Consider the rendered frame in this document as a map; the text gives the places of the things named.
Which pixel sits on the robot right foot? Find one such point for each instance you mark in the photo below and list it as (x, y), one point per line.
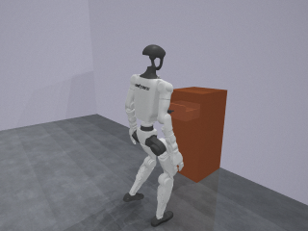
(166, 217)

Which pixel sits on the robot left upper arm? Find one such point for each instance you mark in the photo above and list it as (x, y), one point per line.
(129, 102)

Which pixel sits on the robot left forearm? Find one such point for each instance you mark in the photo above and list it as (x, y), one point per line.
(131, 117)

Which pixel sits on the right robot hand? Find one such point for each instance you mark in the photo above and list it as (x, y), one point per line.
(176, 159)

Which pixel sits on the left robot hand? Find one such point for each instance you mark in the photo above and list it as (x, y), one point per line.
(131, 131)

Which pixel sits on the cabinet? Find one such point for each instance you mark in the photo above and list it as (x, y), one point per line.
(199, 140)

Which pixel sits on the robot head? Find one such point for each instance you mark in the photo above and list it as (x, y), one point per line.
(153, 51)

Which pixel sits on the drawer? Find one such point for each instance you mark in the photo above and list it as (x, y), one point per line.
(184, 110)

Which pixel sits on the robot right upper arm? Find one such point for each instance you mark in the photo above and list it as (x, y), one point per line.
(165, 90)

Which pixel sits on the robot right forearm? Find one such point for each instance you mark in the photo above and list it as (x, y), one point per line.
(169, 135)

